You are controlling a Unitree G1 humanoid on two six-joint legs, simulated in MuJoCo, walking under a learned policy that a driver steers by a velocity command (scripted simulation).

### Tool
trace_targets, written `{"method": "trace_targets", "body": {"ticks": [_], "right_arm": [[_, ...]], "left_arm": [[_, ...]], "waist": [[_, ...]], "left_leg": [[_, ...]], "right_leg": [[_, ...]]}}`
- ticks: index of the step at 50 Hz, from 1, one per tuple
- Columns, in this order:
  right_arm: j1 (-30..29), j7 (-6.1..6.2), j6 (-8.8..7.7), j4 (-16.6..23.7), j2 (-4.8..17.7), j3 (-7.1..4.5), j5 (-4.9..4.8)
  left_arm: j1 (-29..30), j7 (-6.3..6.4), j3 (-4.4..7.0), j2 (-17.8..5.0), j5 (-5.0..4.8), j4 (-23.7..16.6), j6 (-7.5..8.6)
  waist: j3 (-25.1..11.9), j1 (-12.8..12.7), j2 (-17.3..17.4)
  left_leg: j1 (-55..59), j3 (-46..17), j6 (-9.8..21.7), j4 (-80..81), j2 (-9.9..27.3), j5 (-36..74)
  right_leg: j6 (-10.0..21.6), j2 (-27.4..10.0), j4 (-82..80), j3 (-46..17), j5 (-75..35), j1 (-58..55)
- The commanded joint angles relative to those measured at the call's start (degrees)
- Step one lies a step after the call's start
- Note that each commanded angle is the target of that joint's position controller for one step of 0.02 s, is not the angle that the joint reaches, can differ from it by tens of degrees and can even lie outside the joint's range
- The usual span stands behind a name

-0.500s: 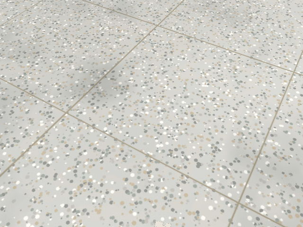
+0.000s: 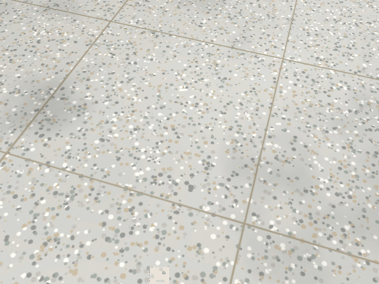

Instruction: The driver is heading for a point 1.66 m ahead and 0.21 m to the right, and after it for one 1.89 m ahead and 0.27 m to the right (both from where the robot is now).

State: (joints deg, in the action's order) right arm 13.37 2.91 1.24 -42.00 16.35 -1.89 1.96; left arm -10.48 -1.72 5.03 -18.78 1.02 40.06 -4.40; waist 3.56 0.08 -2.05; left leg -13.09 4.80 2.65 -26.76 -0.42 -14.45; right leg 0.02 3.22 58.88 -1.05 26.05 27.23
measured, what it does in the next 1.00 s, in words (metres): walks ahead: right foot, then left foot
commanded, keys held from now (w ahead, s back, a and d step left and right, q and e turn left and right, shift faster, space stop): e+shift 0.40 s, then w+e+shift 0.02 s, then w+q+shift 0.58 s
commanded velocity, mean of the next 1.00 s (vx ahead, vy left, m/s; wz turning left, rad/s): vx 0.38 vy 0.00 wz -0.21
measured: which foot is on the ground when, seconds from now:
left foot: down 0.00-0.24, up 0.26-0.74, down 0.76-1.00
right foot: up 0.00-0.22, down 0.24-0.78, up 0.80-1.00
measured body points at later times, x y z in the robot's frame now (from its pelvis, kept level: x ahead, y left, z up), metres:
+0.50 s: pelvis +0.00 -0.05 +0.00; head +0.02 -0.08 +0.45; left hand +0.23 +0.18 -0.08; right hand +0.01 -0.35 -0.12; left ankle +0.08 +0.08 -0.68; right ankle -0.04 -0.11 -0.74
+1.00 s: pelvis +0.24 -0.06 +0.00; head +0.27 -0.04 +0.45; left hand +0.49 +0.14 -0.09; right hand +0.15 -0.33 -0.11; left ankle +0.14 +0.02 -0.74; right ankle +0.30 -0.25 -0.67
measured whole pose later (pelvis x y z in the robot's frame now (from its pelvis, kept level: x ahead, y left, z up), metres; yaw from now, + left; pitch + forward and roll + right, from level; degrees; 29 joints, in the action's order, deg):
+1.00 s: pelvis +0.24 -0.06 +0.00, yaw -8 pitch +3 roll -1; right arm 30.4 -1.3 -3.2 -47.7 15.3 -2.8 0.2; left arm -6.1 -2.7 0.3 -17.2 3.5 36.4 2.6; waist -1.1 4.6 -2.0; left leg -1.1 -8.9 7.1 -16.0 -6.4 -17.3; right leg -2.1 -3.4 54.0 -2.4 10.0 38.4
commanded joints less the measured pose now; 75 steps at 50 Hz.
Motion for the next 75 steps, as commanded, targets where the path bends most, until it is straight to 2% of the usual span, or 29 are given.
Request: {"method": "trace_targets", "body": {"ticks": [1,10,11,12,13,14,16,18,20,24,30,37,38,39,40,41,43,46,54,57,58,59,60,61,62,64,69,72,75], "right_arm": [[-3.18,0.24,-0.76,5.15,6.52,-1.34,0.40],[-0.56,-2.82,-0.86,4.81,10.18,-3.61,-1.05],[-0.16,-3.04,-0.69,4.49,9.87,-3.80,-1.46],[1.05,-3.38,-0.47,4.92,8.45,-3.62,-1.35],[-3.00,-3.29,0.10,10.90,3.85,-2.06,-0.74],[-7.10,-2.46,0.79,11.02,5.95,-2.12,0.69],[-5.44,-2.32,0.29,9.18,6.01,-2.25,-0.68],[-3.96,-2.22,-0.05,7.81,7.06,-2.64,0.35],[-3.19,-2.49,0.36,7.09,6.27,-2.34,0.30],[-4.07,-4.29,0.35,6.08,6.07,-1.92,0.43],[-7.73,-5.88,-1.51,5.71,5.95,-1.39,-0.89],[2.49,-6.24,-2.65,2.76,5.92,-1.57,-1.46],[12.00,-5.78,-3.25,-0.72,8.03,-2.58,-1.10],[20.48,-5.23,-3.97,-2.45,14.76,-4.46,-0.36],[18.74,-5.83,-4.11,-1.17,14.11,-4.09,-0.76],[14.16,-5.75,-4.09,0.01,12.88,-4.13,-0.76],[13.61,-4.87,-4.32,0.05,11.93,-4.25,-1.24],[13.91,-3.99,-5.31,-1.06,8.95,-3.26,-1.99],[16.74,-3.08,-5.83,-4.01,10.51,-4.44,-2.37],[12.14,-2.92,-6.24,-3.51,13.63,-5.16,-2.54],[10.06,-3.29,-6.42,-3.31,15.55,-5.60,-2.11],[7.53,-3.47,-7.15,-2.71,13.60,-5.15,-1.58],[9.18,-3.23,-7.65,-0.67,2.91,-2.65,-2.15],[13.06,-3.55,-6.95,2.02,2.52,-1.38,-4.11],[7.55,-3.35,-5.81,0.51,6.77,-1.90,-2.26],[2.76,-4.89,-4.46,0.20,7.55,-2.27,-0.49],[-6.13,-7.52,-1.66,5.98,1.89,-0.10,0.59],[-11.01,-7.85,-2.42,8.51,2.62,0.86,0.36],[-18.39,-9.01,-3.69,9.76,2.35,2.07,0.56]], "left_arm": [[-0.17,-1.60,0.74,-3.44,-0.67,-4.08,-0.47],[2.43,-2.06,0.61,-2.66,-0.97,-8.47,-0.79],[-0.89,-1.46,0.93,-3.13,-0.46,-7.38,-0.24],[-5.51,-0.40,2.28,-8.07,0.45,-6.13,0.61],[-7.76,0.04,4.55,-18.28,-0.08,-7.15,1.16],[-11.15,0.23,4.97,-16.12,-0.60,-6.68,1.30],[-3.27,1.21,3.05,-10.78,-0.49,-7.13,0.91],[1.66,1.70,2.13,-8.06,-0.89,-8.38,0.88],[-0.38,1.28,2.25,-8.55,-0.91,-7.61,1.16],[-4.71,0.36,1.54,-7.34,0.21,-6.01,2.16],[-7.75,0.52,0.91,-8.15,1.10,-3.15,6.04],[-2.36,1.43,0.20,-7.58,0.96,-2.76,7.80],[-1.24,1.66,-0.49,-5.81,1.77,-3.12,7.99],[2.13,1.42,-2.14,-1.59,1.45,-6.68,8.61],[5.44,0.99,-2.45,-1.51,1.83,-9.03,9.33],[5.99,0.62,-2.26,-3.46,2.65,-8.51,9.82],[5.06,-0.22,-2.34,-4.30,2.95,-7.23,10.34],[6.54,-0.94,-3.13,-3.20,3.23,-7.37,8.31],[21.77,-1.12,-4.99,-1.69,0.96,-13.10,8.08],[9.37,0.58,-3.26,-6.07,0.57,-9.76,8.42],[-2.41,1.77,-1.95,-8.59,0.10,-6.70,8.48],[-15.33,3.26,-0.33,-11.34,0.71,-3.80,8.58],[-23.71,4.22,0.91,-15.46,3.39,-2.46,9.02],[-15.80,3.58,1.03,-16.68,3.40,-3.73,8.64],[-7.88,3.39,0.34,-10.31,2.60,-4.79,8.40],[-5.82,2.99,-1.02,-4.47,2.52,-3.00,8.43],[-11.24,1.51,-2.31,-0.53,0.47,3.92,11.39],[-9.70,1.10,-2.24,-2.18,0.98,5.36,12.50],[-13.97,0.96,-2.08,-4.83,-0.69,7.96,12.13]], "waist": [[-4.42,-0.21,10.19],[-6.37,0.66,11.49],[-7.02,-1.43,7.88],[-6.40,-3.46,-3.90],[-4.87,-3.26,-17.74],[-7.38,-6.99,-8.21],[-2.64,-1.92,-4.61],[-4.03,-0.04,-5.50],[-6.54,-0.19,-2.81],[-6.82,-3.00,-7.61],[-1.79,-4.27,-5.71],[1.01,2.91,1.11],[-1.90,6.78,6.82],[-4.15,9.50,20.78],[-1.87,7.52,20.45],[-0.26,5.73,10.83],[-1.95,4.10,3.12],[0.76,2.69,4.82],[2.02,6.33,8.02],[-5.88,-0.43,7.42],[-12.28,-6.74,6.44],[-18.26,-12.93,5.31],[-25.88,-12.27,-10.45],[-28.75,-5.50,-20.72],[-17.26,-4.91,-11.16],[-7.77,-3.71,-0.42],[0.75,-0.85,-2.06],[4.06,1.97,-1.54],[6.39,0.31,1.73]], "left_leg": [[7.77,-7.13,8.16,8.39,14.06,23.39],[5.97,2.89,3.28,-1.94,18.88,20.85],[1.88,5.30,0.27,-7.79,17.71,15.31],[-8.89,8.45,-3.65,-21.31,13.27,0.53],[-27.14,4.91,-7.91,-31.31,1.87,-25.42],[-28.42,-4.98,-7.51,-38.90,2.66,-24.89],[-26.78,-7.67,-6.45,-37.23,4.42,-12.94],[-22.71,-6.93,-6.36,-35.81,3.27,-6.94],[-20.87,-7.11,-6.45,-34.32,1.90,-6.22],[-22.11,-5.27,-5.94,-25.18,2.07,-3.92],[-19.03,-3.71,-2.02,-13.90,2.89,-1.32],[1.43,0.64,5.32,-3.04,-0.31,-3.93],[12.10,-3.65,6.72,-0.51,-0.62,-9.05],[21.21,-31.03,12.10,11.38,12.19,-28.47],[24.57,-54.68,14.84,20.29,16.81,-34.67],[23.91,-49.53,15.04,17.16,17.27,-30.00],[19.72,-38.61,13.55,15.58,13.07,-20.70],[12.41,-31.85,12.42,19.19,8.12,-10.68],[8.09,-28.58,10.89,18.04,5.67,23.36],[6.27,-26.51,6.55,5.96,4.87,47.00],[2.99,-25.25,5.12,-7.35,3.18,50.08],[-6.14,-24.13,4.47,-23.06,0.08,41.35],[-19.41,-19.15,4.68,-44.99,-6.01,-3.46],[-27.58,-15.26,4.55,-54.15,-6.49,-12.96],[-30.27,-13.09,4.93,-54.93,-1.54,-5.59],[-28.24,-10.60,4.22,-50.58,2.93,-0.89],[-32.78,-10.61,3.06,-46.62,7.30,2.17],[-30.64,-11.43,2.76,-32.64,4.30,9.58],[-15.99,-0.01,3.75,-15.09,1.90,16.79]], "right_leg": [[-2.11,-3.32,2.87,1.76,-2.29,4.12],[0.89,-2.48,-24.06,8.80,-4.05,-10.89],[1.89,-2.01,-31.15,6.84,-9.87,-16.79],[4.33,-9.19,-40.09,-7.44,-15.54,-24.15],[13.94,-24.42,-40.99,-33.47,-37.49,-26.81],[18.35,-24.36,-40.26,-31.47,-37.03,-28.05],[15.00,-16.70,-40.47,-21.75,-27.78,-21.56],[12.56,-11.63,-39.48,-17.72,-31.86,-19.01],[12.32,-10.75,-38.06,-17.97,-35.33,-19.20],[13.56,-11.12,-46.96,-23.99,9.68,-20.53],[12.17,-15.49,-50.21,-20.53,9.97,-19.95],[9.21,-15.79,-44.63,-6.18,4.75,-10.37],[7.98,-11.68,-29.72,-0.06,-5.35,-5.21],[4.12,-3.78,-5.76,8.52,-11.89,9.07],[2.65,2.61,3.11,0.34,-1.62,24.48],[2.58,-2.17,8.18,-3.70,-5.84,28.01],[1.32,-5.61,6.82,-3.34,-11.02,24.25],[-1.50,-6.55,1.10,-1.23,-13.67,19.95],[-2.27,-2.74,-22.97,2.54,-25.67,8.32],[0.12,0.66,-26.80,2.28,-21.20,-14.85],[0.87,0.30,-26.20,2.23,-17.60,-28.42],[1.87,-5.81,-23.59,-2.47,-9.35,-43.48],[4.34,-23.28,-29.83,-24.44,18.41,-56.09],[7.87,-31.22,-45.15,-53.82,30.52,-52.46],[7.98,-27.40,-45.90,-46.52,31.63,-42.23],[7.54,-23.08,-44.72,-27.40,10.16,-29.28],[6.48,-20.53,-50.39,-7.82,-11.81,-20.16],[6.92,-16.42,-55.17,1.95,-19.48,-15.73],[8.27,-14.78,-62.22,5.35,-32.62,-12.12]]}}
Velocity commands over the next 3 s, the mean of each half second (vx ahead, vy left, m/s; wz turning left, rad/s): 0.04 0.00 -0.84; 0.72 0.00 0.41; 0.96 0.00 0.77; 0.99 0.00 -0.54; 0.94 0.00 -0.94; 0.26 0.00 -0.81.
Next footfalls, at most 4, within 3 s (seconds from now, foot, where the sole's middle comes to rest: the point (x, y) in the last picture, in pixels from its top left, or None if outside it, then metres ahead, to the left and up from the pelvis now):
0.24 right None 0.00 -0.13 -0.78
0.76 left None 0.18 0.01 -0.78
1.18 right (256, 246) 0.59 -0.24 -0.78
1.62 left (169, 165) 0.94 0.09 -0.78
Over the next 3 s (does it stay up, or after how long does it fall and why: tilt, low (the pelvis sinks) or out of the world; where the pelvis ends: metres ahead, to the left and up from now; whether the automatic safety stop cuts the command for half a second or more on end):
stays up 1.77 -0.17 -0.02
